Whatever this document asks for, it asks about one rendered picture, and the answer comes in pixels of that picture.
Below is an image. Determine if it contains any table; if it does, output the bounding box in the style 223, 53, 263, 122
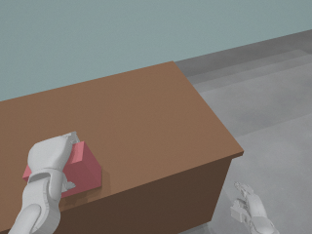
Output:
0, 60, 244, 234

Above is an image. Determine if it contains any robot left hand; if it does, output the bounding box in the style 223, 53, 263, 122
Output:
27, 131, 80, 193

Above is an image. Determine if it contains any right robot forearm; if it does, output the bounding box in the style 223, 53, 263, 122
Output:
250, 215, 280, 234

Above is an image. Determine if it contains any left robot forearm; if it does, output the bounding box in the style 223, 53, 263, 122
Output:
8, 168, 63, 234

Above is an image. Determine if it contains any sponge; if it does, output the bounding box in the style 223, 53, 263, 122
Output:
22, 141, 101, 198

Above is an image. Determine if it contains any robot right hand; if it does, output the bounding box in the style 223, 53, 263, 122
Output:
230, 181, 268, 225

